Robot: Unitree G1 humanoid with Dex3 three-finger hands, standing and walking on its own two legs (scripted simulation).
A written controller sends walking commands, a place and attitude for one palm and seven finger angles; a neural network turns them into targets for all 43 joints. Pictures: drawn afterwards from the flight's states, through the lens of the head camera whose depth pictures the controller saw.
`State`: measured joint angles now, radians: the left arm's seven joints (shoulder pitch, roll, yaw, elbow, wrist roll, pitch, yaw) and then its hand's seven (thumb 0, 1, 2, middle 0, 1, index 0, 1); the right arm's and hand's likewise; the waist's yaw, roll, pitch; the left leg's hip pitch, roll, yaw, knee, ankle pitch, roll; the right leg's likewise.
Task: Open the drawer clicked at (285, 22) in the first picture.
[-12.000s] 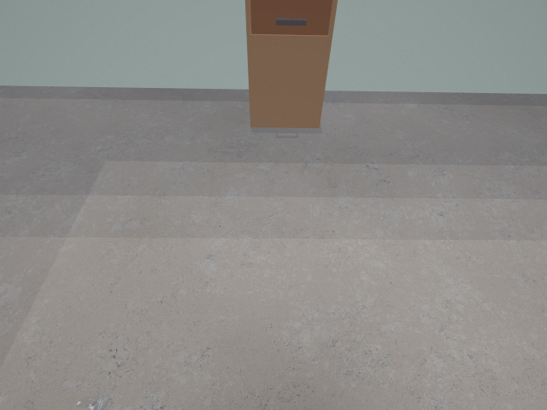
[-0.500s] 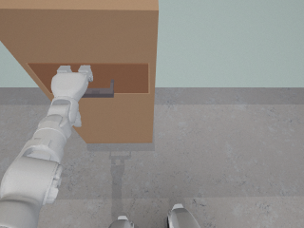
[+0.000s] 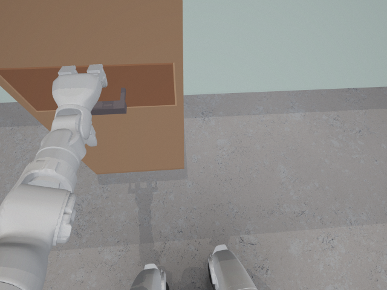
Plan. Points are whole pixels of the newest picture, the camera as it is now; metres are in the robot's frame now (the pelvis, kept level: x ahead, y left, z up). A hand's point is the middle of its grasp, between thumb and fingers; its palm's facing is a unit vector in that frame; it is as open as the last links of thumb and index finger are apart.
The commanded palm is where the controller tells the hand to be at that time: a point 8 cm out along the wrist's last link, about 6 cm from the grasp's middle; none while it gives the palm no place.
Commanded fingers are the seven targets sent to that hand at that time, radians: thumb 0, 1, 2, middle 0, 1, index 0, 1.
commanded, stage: move the hooked fingers above the handle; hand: left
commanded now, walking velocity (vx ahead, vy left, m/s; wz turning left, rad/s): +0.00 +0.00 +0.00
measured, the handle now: (96, 100) +0.57 +0.18 -0.05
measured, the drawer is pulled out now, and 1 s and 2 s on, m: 0.00 0.00 0.00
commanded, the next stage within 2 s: lower the fingers behind the handle in 0.44 s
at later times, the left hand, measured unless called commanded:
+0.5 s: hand (91, 105) +0.51 +0.17 +0.01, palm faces -0.04 +0.00 -1.00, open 13.8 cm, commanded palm +0.50 +0.18 +0.06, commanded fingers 0.00 -0.50 0.30 -0.30 -1.20 -0.30 -1.20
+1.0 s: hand (91, 115) +0.51 +0.18 -0.03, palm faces -0.03 +0.02 -1.00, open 13.9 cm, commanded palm +0.50 +0.18 +0.03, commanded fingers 0.00 -0.50 0.30 -0.30 -1.20 -0.30 -1.20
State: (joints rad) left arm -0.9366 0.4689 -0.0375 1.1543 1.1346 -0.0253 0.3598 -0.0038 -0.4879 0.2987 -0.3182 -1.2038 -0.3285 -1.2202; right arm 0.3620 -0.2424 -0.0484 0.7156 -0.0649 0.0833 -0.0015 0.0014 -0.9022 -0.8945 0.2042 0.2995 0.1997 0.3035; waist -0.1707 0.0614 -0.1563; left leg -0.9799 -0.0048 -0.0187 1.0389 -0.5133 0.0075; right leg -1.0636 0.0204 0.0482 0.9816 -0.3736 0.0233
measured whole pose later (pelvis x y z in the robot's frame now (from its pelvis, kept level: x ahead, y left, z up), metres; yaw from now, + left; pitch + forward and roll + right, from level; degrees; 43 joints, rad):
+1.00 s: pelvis -0.01 +0.00 -0.02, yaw +1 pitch +29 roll -1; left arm -0.97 0.47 -0.05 1.19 1.17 -0.05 0.46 0.00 -0.49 0.30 -0.32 -1.20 -0.32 -1.20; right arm 0.33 -0.26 -0.06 0.73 -0.08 0.06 0.01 0.00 -0.90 -0.89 0.20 0.30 0.20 0.30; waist -0.18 0.06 -0.17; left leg -1.11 -0.01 -0.04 1.16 -0.54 0.00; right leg -1.19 0.01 0.02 1.09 -0.40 0.02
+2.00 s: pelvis -0.03 -0.01 -0.06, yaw +1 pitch +33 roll -2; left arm -1.04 0.53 -0.03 1.18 1.17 -0.02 0.41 0.00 -0.49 0.30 -0.31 -1.20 -0.31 -1.20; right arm 0.30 -0.25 -0.02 0.72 -0.07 0.03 0.00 0.00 -0.90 -0.89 0.20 0.30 0.20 0.30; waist -0.21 0.07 -0.17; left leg -1.33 -0.02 -0.06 1.35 -0.59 -0.01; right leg -1.40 0.02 0.01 1.27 -0.44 0.02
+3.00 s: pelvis -0.02 -0.01 -0.06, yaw +1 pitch +32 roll -1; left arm -1.00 0.52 -0.02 1.15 1.16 -0.03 0.41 0.00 0.71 0.81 -0.37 -1.35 -0.39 -1.35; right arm 0.30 -0.25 -0.02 0.71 -0.07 0.04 0.00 0.00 -0.90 -0.89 0.20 0.30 0.20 0.30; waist -0.20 0.07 -0.17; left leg -1.29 -0.01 -0.05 1.32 -0.60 0.00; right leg -1.36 0.02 0.02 1.25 -0.45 0.02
